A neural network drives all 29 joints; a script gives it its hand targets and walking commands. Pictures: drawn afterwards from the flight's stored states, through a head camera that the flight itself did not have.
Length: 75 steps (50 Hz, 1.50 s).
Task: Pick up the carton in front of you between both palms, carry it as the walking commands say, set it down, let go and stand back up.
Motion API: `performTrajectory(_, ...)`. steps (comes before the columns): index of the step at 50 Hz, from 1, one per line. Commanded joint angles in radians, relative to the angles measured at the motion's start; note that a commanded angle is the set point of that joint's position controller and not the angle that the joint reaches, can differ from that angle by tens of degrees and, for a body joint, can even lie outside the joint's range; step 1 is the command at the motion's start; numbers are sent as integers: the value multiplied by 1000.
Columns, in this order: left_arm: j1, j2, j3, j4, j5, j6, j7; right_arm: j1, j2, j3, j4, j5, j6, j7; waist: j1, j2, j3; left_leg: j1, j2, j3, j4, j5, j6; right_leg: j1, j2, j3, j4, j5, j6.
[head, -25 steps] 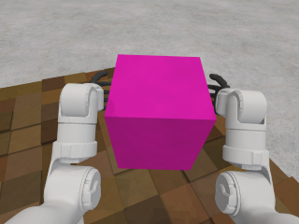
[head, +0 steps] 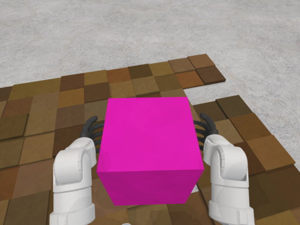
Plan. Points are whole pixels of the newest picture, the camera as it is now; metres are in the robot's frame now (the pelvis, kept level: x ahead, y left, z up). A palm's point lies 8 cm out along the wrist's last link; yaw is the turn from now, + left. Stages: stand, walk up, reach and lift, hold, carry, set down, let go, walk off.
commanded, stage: carry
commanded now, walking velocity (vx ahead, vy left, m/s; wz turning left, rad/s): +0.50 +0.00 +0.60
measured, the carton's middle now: (149, 154) +0.31 +0.00 +0.00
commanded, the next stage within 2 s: none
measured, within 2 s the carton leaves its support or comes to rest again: neither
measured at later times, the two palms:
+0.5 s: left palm (101, 60) +0.62 +0.15 +0.10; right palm (181, 47) +0.70 -0.14 +0.10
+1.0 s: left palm (96, 25) +0.90 +0.22 +0.10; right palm (162, 20) +0.93 -0.08 +0.10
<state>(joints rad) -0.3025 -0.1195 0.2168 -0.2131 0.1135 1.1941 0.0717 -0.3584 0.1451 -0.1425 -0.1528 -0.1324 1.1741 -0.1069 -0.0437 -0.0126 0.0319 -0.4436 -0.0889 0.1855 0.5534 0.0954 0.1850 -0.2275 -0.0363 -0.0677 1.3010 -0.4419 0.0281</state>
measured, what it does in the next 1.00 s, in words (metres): walks ahead: right foot 0.05 m lower, then left foot 0.05 m higher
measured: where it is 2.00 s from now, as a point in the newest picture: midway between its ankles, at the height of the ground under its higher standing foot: (131, 111)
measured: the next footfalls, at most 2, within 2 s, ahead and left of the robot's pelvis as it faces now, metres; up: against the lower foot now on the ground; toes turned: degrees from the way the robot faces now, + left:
right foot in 0.38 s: +0.41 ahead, -0.13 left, -0.05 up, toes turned +11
left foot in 0.78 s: +0.58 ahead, +0.13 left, +0.01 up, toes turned +17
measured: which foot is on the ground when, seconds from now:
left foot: down 0.00-0.38, up 0.40-0.76, down 0.78-1.00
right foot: up 0.00-0.36, down 0.38-0.82, up 0.84-1.00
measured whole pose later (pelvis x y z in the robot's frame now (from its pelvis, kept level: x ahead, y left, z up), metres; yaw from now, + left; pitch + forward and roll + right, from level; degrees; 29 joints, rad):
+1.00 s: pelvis +0.56 +0.02 +0.01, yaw +13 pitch +6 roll +1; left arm -0.62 -0.03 0.25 -0.04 0.07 1.21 0.11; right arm -0.60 0.05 -0.18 -0.02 -0.04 1.15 -0.17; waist -0.11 -0.02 0.05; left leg -0.44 -0.01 0.10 0.65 -0.31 0.06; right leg -0.72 -0.03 0.03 1.19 -0.41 -0.04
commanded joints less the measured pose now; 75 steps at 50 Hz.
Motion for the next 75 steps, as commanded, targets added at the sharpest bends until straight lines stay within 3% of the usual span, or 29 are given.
performTrajectory(1,-699,-938,-809,-71,-446,-30,-246,-631,964,794,-109,472,-9,258,-20,-30,-498,615,353,-582,-153,148,156,-457,-61,122,63,-31,-14)
performTrajectory(5,-698,-877,-778,13,-407,-43,-212,-656,912,768,-22,490,-16,260,-1,54,-437,331,275,-435,-224,-19,115,-345,-70,62,-296,-19,23)
performTrajectory(9,-808,-833,-736,94,-389,-48,-176,-766,866,698,81,504,-22,260,-19,129,-438,285,223,-363,-176,142,84,-344,-36,11,-472,299,38)
performTrajectory(15,-965,-821,-643,227,-428,-5,-160,-865,852,579,239,504,6,228,-45,130,-404,295,186,-325,-62,-65,6,-243,-5,14,-822,594,-7)
performTrajectory(18,-980,-830,-575,327,-424,9,-166,-910,870,519,311,496,18,221,2,21,-419,185,105,-232,214,-194,-69,86,-12,-42,-1001,774,-10)
performTrajectory(19,-971,-824,-542,370,-411,15,-168,-927,864,499,344,497,25,221,43,-85,-467,15,68,-192,428,-392,-104,292,-106,38,-911,842,-11)
performTrajectory(20,-932,-777,-495,436,-389,16,-162,-944,868,483,390,504,36,225,48,-233,-520,-205,12,-135,638,-674,-143,484,-333,320,-756,1144,-94)
performTrajectory(21,-972,-767,-472,439,-373,7,-152,-1009,892,478,393,525,41,228,82,-328,-568,-331,-14,-144,782,-678,-164,556,-357,471,-770,1042,-207)
performTrajectory(22,-1034,-791,-464,399,-385,2,-151,-1063,939,484,380,535,39,228,93,-292,-586,-431,35,-178,859,-660,-155,551,-370,560,-824,653,-256)
performTrajectory(23,-1103,-844,-478,355,-407,1,-154,-1107,975,484,364,549,37,226,103,-190,-564,-457,70,-193,901,-615,-142,473,-329,550,-861,425,-256)
performTrajectory(27,-1222,-985,-540,198,-491,4,-160,-1121,1055,487,268,551,33,199,93,-120,-529,-486,125,-193,923,-548,-129,330,-255,441,-884,330,-261)
performTrajectory(32,-1210,-1029,-639,77,-545,-1,-178,-1043,1018,527,144,486,14,157,89,-98,-518,-533,150,-136,705,-546,-156,353,-221,363,-914,481,-268)
performTrajectory(37,-1147,-984,-695,56,-546,-10,-188,-991,965,598,91,458,-1,151,90,-178,-508,-191,67,-30,312,-353,-124,254,-153,127,-828,937,-176)
performTrajectory(39,-1051,-962,-695,107,-523,-9,-190,-916,940,597,127,441,-2,155,33,-159,-584,39,-8,34,141,-268,-97,245,-111,22,-610,1243,-127)
performTrajectory(40,-1031,-949,-700,119,-513,-10,-191,-866,937,597,155,434,-2,162,-12,-127,-621,204,-6,21,-47,-84,-100,197,-78,-18,-444,1164,-102)
performTrajectory(41,-1034,-962,-703,123,-505,-7,-197,-828,916,582,173,418,-16,167,-56,56,-740,604,201,-355,11,10,24,-166,-26,19,-191,919,-32)
performTrajectory(42,-1025,-978,-714,131,-502,-8,-203,-790,928,584,191,417,-24,174,-107,382,-760,843,385,-690,-55,322,152,-530,133,38,86,12,-1)
performTrajectory(43,-1048,-976,-708,120,-488,-19,-203,-828,953,613,158,449,-24,185,-95,313,-737,889,397,-682,-10,236,164,-655,81,139,206,-75,-45)
performTrajectory(44,-1069,-972,-694,97,-482,-28,-200,-882,981,644,109,485,-30,198,-105,137,-667,834,376,-649,16,132,136,-730,48,159,194,-81,-67)
performTrajectory(46,-1052,-959,-682,97,-458,-29,-185,-1010,1022,702,2,554,-36,213,-72,23,-569,676,356,-587,-6,-52,59,-729,-11,165,19,-38,-87)
performTrajectory(50,-990,-882,-661,73,-389,-29,-146,-1073,987,720,-59,625,-24,232,-60,117,-507,543,339,-479,-86,-120,52,-650,-23,114,-248,78,-60)
performTrajectory(55,-939,-803,-620,143,-329,-8,-126,-963,934,671,101,595,6,254,-50,167,-470,346,243,-242,-111,-105,-46,-235,62,-26,-757,480,-39)
performTrajectory(58,-914,-813,-602,234,-334,7,-149,-938,928,638,223,557,7,260,37,61,-498,217,193,-127,170,-117,-124,131,23,-34,-862,501,-66)
performTrajectory(59,-894,-805,-582,278,-335,10,-161,-930,920,620,266,546,8,261,75,-40,-511,34,158,-119,333,-404,-142,302,-75,94,-817,546,-62)
performTrajectory(60,-910,-778,-566,318,-334,4,-164,-931,953,601,299,545,24,262,68,-304,-603,-220,58,-156,587,-623,-179,561,-286,476,-801,592,-219)
performTrajectory(62,-933,-865,-570,327,-374,1,-183,-958,965,577,307,524,24,254,95,-181,-544,-365,93,-220,672,-598,-168,471,-267,544,-861,366,-248)
performTrajectory(64,-1056,-947,-607,250,-443,-8,-192,-1003,1014,562,268,526,17,240,99,-80,-517,-375,128,-226,611,-531,-170,396,-244,484,-867,501,-240)
performTrajectory(71,-1188,-1005,-691,56,-583,-15,-193,-968,943,537,110,432,8,155,119,-113,-549,-266,136,-184,250,-382,-203,377,-167,332,-940,365,-246)
performTrajectory(75,-1127,-996,-717,116,-579,-10,-202,-905,874,526,130,377,16,154,121,-92,-514,-166,141,-171,101,-218,-196,339,-150,267,-918,403,-216)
